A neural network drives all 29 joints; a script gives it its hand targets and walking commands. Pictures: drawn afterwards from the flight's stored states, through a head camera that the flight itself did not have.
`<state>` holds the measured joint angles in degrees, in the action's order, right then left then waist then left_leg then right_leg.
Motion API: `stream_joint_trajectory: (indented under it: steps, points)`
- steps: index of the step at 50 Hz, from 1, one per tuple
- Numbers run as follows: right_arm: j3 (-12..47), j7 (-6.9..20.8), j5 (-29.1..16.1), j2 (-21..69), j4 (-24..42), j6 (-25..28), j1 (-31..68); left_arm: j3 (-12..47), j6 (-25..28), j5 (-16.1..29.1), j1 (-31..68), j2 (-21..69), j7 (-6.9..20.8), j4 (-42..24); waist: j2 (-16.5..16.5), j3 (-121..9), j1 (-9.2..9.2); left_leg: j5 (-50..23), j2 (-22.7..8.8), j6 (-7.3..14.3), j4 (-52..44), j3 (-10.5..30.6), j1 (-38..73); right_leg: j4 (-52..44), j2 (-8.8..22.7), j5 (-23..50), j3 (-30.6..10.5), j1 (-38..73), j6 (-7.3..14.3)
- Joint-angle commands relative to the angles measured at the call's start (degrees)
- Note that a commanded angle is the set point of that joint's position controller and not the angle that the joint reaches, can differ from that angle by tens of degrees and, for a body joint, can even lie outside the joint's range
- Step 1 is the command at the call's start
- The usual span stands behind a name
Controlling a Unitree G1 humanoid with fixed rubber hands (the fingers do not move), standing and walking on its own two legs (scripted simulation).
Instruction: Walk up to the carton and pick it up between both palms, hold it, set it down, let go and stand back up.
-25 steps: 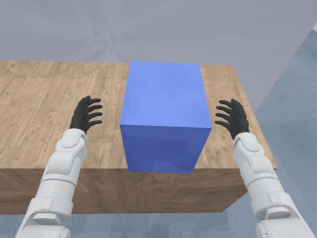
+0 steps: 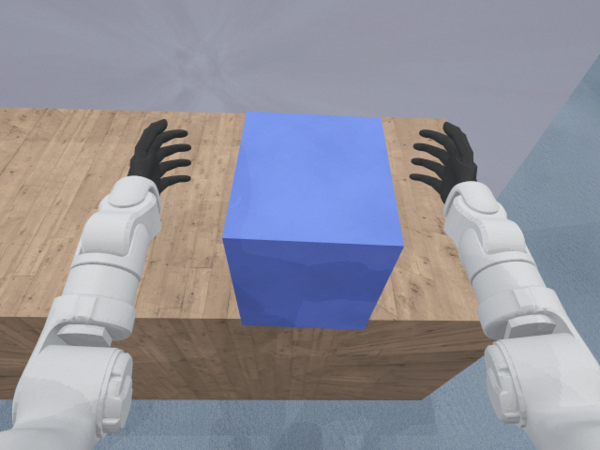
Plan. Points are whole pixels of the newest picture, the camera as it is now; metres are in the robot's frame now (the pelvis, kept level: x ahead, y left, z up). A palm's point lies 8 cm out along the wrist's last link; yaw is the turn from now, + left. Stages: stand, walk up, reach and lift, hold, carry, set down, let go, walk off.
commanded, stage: reach and lift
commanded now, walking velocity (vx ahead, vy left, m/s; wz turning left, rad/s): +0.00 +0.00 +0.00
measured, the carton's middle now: (308, 226) +0.47 +0.01 +0.00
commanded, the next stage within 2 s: none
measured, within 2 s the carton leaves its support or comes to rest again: neither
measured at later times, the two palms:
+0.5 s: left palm (162, 222) +0.41 +0.22 +0.05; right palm (423, 214) +0.44 -0.16 +0.07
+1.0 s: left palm (191, 240) +0.41 +0.19 +0.01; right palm (427, 235) +0.44 -0.18 +0.02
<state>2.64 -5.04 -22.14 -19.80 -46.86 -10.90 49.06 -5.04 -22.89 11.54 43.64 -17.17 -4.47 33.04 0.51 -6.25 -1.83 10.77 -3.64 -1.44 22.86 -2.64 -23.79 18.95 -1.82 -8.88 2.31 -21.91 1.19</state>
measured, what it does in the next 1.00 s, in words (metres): stands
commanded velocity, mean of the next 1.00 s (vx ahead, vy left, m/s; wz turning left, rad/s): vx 0.00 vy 0.00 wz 0.00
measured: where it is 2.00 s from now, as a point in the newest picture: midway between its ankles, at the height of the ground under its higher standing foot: outside the picture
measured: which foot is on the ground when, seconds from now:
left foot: down 0.00-1.00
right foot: down 0.00-1.00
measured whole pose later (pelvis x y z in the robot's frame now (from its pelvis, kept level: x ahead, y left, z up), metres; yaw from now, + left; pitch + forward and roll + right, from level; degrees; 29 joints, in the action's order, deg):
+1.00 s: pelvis -0.02 +0.00 -0.03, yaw -1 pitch +25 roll -2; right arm 3.0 -1.3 -17.5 -16.5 -76.4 14.4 55.8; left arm -1.8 17.7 13.1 55.3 -8.9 -6.5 79.6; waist 1.1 -14.6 -3.8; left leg 13.9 -4.3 -1.2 36.4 -2.6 -47.9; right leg 32.9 -1.9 -11.9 2.0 -46.5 1.0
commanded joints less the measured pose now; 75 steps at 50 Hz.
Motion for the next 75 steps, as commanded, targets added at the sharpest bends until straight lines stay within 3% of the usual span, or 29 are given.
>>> stream_joint_trajectory:
  steps: [1,11,16,20,26,31,35,38,42,48,54,59,62,64,66,67,68,71,75]
  points:
    - [-3.98,0.18,0.10,-11.84,9.39,2.68,35.09,-2.18,3.62,0.57,35.60,-10.86,-0.63,-7.45,-0.19,-43.69,0.18,-28.05,3.54,-0.82,3.84,1.58,20.02,3.28,-1.24,32.19,-0.70,13.95,-3.96]
    - [-2.36,0.74,1.51,-8.83,-4.05,4.38,35.60,-1.72,9.20,-1.54,36.05,-8.08,0.06,7.55,-1.04,-39.77,-0.41,-28.19,3.37,-1.20,3.45,1.12,17.47,3.42,-1.28,32.09,-0.72,15.00,-3.97]
    - [-1.98,1.43,3.82,-4.95,-8.81,10.34,30.01,-2.50,18.70,-4.80,31.20,-4.91,1.17,15.77,-1.19,-37.99,-1.25,-28.94,3.47,-1.53,3.17,0.09,12.47,4.52,-0.78,31.87,-1.20,17.06,-3.58]
    - [-3.73,1.78,5.97,-4.20,-7.46,17.46,29.52,-2.71,28.33,-6.07,34.10,-4.21,0.81,17.08,0.84,-42.93,-1.51,-30.50,3.73,-3.00,4.68,-0.50,8.97,6.26,-0.52,33.18,-0.94,16.86,-3.26]
    - [-8.10,1.47,10.33,-5.47,-3.66,23.73,32.65,0.06,36.02,-2.84,41.23,-3.21,-1.17,15.18,4.02,-54.45,0.99,-31.58,3.35,-5.38,9.48,-0.37,12.87,7.51,-1.27,31.63,1.03,6.81,-2.76]
    - [-9.03,1.08,12.85,-4.52,-7.03,25.78,33.10,1.96,40.20,-0.38,40.94,-2.52,-1.35,22.36,2.16,-59.35,2.59,-30.37,2.72,-4.97,12.49,0.41,11.59,9.59,-1.17,30.33,1.21,2.29,-2.28]
    - [-6.60,1.23,11.30,-3.90,-13.71,27.04,33.39,2.16,42.54,0.05,39.03,-2.58,-0.73,32.41,-0.41,-56.44,1.72,-28.14,2.20,-3.99,13.09,0.61,7.00,11.45,-0.66,27.33,0.96,1.35,-2.29]
    - [-4.18,2.28,8.64,-4.70,-17.41,28.35,33.53,2.38,43.66,-0.02,37.81,-1.19,-1.33,36.64,-0.22,-54.65,-0.28,-28.36,1.46,-4.21,13.36,0.71,6.86,11.92,-0.94,22.11,1.66,-3.17,-1.95]
    - [-1.67,4.05,5.34,-6.29,-17.90,29.27,34.75,2.99,43.50,0.67,38.24,0.46,-2.74,36.35,0.38,-55.33,-2.17,-30.85,0.61,-4.80,15.06,0.76,10.39,11.47,-2.02,17.57,2.57,-9.01,-1.24]
    - [0.53,3.81,4.26,-3.70,-17.41,28.64,37.05,2.36,44.36,1.98,41.02,-1.51,-2.01,36.75,-5.10,-52.91,-2.17,-19.92,2.20,-1.88,14.30,-0.83,-5.61,15.88,-0.12,21.35,-0.47,0.12,-3.42]
    - [0.35,3.01,4.98,-0.56,-17.27,28.51,37.15,2.59,46.64,2.53,43.70,-2.12,-2.09,33.39,-2.66,-58.64,-1.50,-18.08,2.97,-1.47,15.48,-1.39,-10.81,18.80,0.96,23.44,-1.96,2.97,-3.55]
    - [-4.05,1.65,10.54,5.43,-15.63,28.58,38.70,2.09,48.40,1.01,45.33,2.88,-1.23,32.90,-0.76,-61.29,0.50,-18.50,3.34,-1.70,17.41,-1.06,-12.07,19.80,1.54,23.85,-2.24,2.05,-3.01]
    - [-8.27,0.33,16.27,8.60,-13.92,29.29,38.91,-0.90,48.93,-2.98,45.09,5.72,-0.38,33.37,-1.33,-61.41,1.75,-19.42,3.67,-1.63,17.37,-1.14,-13.10,19.97,1.65,26.55,-2.46,5.40,-3.18]
    - [-10.06,0.37,20.86,13.94,-13.15,29.59,38.49,-4.08,48.98,-7.42,44.47,9.67,0.63,32.98,-2.47,-60.00,1.31,-19.63,3.80,-0.83,16.50,-1.36,-12.73,19.78,1.79,27.30,-2.06,7.87,-3.43]
    - [-11.29,1.64,27.66,24.48,-11.69,30.32,37.58,-6.31,48.82,-13.24,44.05,16.93,2.23,32.71,-2.49,-58.28,0.30,-19.56,3.84,-0.35,14.74,-1.88,-11.48,18.52,1.88,27.78,-1.21,10.71,-3.76]
    - [-11.63,3.62,34.00,37.55,-11.44,30.75,37.01,-6.10,48.69,-17.87,44.79,26.87,4.05,32.77,-1.76,-56.49,-0.30,-18.73,3.72,0.08,13.35,-2.14,-9.53,17.51,2.01,28.06,-0.15,11.67,-4.02]
    - [-13.13,6.10,39.07,47.15,-13.42,31.30,35.39,-4.79,48.69,-21.62,44.97,36.37,6.01,35.07,-0.45,-55.36,0.30,-17.98,3.48,-0.06,12.65,-2.26,-6.67,17.29,1.86,28.85,0.79,11.88,-3.60]
    - [-14.60,9.09,43.24,49.59,-18.31,33.38,31.33,-3.60,50.63,-24.44,39.69,43.21,7.23,40.81,1.82,-51.79,0.56,-19.53,2.64,-1.17,12.68,-1.61,0.45,15.79,0.77,29.19,2.02,7.68,-1.52]
    - [-19.25,9.29,50.31,48.74,-21.76,35.24,28.37,-8.14,51.41,-26.98,37.22,40.80,7.11,41.41,-1.44,-43.08,1.67,-19.71,2.69,-0.57,9.29,-2.12,-2.75,13.89,1.08,30.92,2.19,10.72,-2.52]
